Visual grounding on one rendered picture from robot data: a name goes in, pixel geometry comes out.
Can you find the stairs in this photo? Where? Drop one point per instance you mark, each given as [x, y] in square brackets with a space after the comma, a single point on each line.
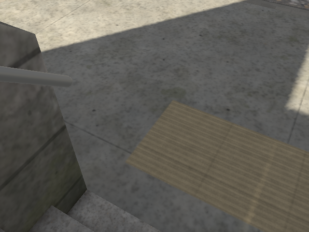
[90, 213]

